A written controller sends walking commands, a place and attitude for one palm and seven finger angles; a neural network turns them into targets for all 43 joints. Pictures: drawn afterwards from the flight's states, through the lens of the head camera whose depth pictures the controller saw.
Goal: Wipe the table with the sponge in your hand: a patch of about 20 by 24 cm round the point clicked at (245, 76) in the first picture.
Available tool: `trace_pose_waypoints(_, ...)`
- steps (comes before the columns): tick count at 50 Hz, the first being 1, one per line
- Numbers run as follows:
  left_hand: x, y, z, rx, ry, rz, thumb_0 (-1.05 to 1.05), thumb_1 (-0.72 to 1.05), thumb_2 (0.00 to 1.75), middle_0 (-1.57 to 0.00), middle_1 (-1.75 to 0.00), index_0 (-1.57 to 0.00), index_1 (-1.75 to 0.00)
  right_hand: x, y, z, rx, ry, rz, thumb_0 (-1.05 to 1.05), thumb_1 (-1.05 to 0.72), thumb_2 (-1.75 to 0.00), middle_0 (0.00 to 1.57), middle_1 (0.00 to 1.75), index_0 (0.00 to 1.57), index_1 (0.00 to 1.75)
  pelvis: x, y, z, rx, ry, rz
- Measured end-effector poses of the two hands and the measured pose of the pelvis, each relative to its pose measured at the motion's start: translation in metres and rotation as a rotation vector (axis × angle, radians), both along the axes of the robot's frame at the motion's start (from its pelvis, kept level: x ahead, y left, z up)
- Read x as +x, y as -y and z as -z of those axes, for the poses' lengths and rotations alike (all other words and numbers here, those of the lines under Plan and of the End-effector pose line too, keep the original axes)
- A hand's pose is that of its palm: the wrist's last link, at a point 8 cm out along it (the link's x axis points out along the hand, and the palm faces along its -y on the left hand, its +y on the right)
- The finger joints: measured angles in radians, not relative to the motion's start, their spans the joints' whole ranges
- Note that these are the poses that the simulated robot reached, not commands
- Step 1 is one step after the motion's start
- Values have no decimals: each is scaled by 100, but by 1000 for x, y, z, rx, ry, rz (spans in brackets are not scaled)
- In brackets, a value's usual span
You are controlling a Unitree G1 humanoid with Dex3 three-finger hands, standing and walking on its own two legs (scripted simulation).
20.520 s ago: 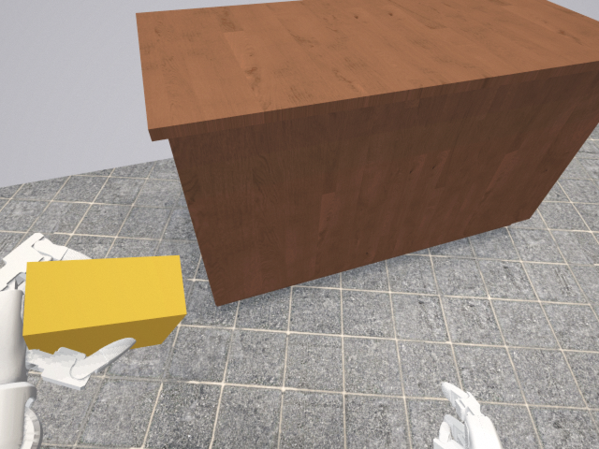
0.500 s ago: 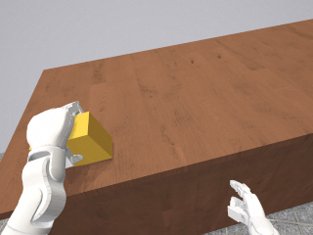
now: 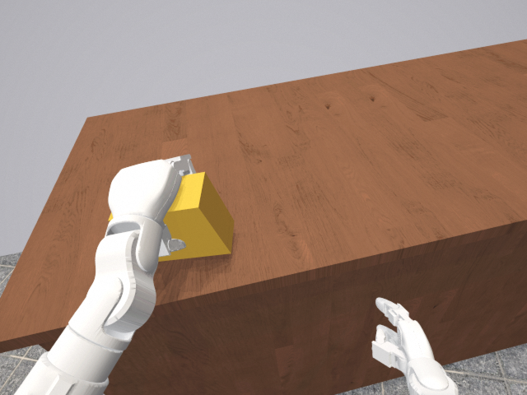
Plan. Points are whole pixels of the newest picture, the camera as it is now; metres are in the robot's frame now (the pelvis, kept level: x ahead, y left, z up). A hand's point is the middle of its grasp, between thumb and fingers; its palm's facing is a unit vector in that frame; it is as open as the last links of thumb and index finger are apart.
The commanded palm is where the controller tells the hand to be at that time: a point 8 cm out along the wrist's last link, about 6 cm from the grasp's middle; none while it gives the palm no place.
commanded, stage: wipe forward along the third lane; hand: left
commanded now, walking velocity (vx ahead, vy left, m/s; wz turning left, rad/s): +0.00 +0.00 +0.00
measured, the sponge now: (184, 228) +0.31 +0.18 +0.13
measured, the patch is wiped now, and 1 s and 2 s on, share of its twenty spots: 0.60 0.80 0.85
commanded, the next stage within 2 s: wipe back along the third lane in 1.70 s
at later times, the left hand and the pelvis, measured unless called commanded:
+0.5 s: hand (189, 195) +0.34 +0.18 +0.17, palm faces +0.15 -0.12 -0.98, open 10.2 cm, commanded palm +0.31 +0.19 +0.21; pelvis +0.00 -0.01 +0.00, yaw -1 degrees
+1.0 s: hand (189, 173) +0.40 +0.20 +0.16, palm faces +0.01 -0.02 -1.00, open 10.2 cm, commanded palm +0.37 +0.21 +0.19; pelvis +0.00 -0.01 +0.00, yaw -1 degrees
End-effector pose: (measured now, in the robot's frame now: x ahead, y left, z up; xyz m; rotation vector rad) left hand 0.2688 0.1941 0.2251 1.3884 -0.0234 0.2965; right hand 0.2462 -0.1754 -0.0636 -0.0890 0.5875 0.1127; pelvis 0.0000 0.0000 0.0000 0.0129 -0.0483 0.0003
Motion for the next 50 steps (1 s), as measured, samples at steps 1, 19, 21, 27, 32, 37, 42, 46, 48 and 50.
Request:
trace_pose_waypoints(1,1,3,0,-5,1,9,-2,-50,103,-68,-134,-72,-134,-1,0,0,2,1,1,1,-91,-90,20,30,20,29,0,0,0,0,1,1)
trace_pose_waypoints(19,32,15,4,-6,-45,-20,-3,-51,103,-69,-133,-74,-133,-20,33,5,-35,-51,90,1,-91,-90,20,30,20,30,-3,7,-1,2,0,18)
trace_pose_waypoints(21,36,15,5,2,-59,-31,-3,-51,103,-70,-133,-74,-133,-23,37,7,-40,-60,104,1,-91,-90,20,30,20,30,-3,8,-1,3,-2,19)
trace_pose_waypoints(27,47,17,6,36,-88,-56,-3,-51,103,-70,-133,-74,-132,-32,49,13,-50,-83,134,1,-91,-90,20,30,20,29,-2,9,-1,5,-6,21)
trace_pose_waypoints(32,57,16,7,60,-111,-81,-3,-52,103,-70,-133,-74,-132,-37,54,18,-58,-101,150,1,-91,-90,20,30,20,29,-1,11,-1,6,-9,21)
trace_pose_waypoints(37,70,14,8,93,-144,-112,-3,-52,103,-70,-133,-75,-132,-41,57,21,-64,-113,161,1,-91,-90,20,30,20,29,-1,12,-1,7,-16,20)
trace_pose_waypoints(42,85,10,8,105,-185,-131,-3,-52,104,-71,-133,-75,-132,-46,61,24,-73,-128,172,1,-91,-90,20,30,20,30,-1,13,-1,7,-26,15)
trace_pose_waypoints(46,97,5,6,111,-205,-136,-2,-52,104,-71,-133,-75,-132,-54,65,29,-86,-152,183,1,-91,-90,20,30,20,30,1,14,-1,6,-38,11)
trace_pose_waypoints(48,104,2,6,114,-214,-136,-2,-52,104,-71,-133,-75,-132,-59,67,31,-93,-170,190,1,-91,-90,20,30,20,30,2,14,-1,5,-45,10)
trace_pose_waypoints(50,110,0,6,117,-220,-133,-2,-52,104,-71,-133,-75,-132,-64,70,34,-101,-192,198,1,-91,-90,20,30,20,30,3,14,-1,4,-53,10)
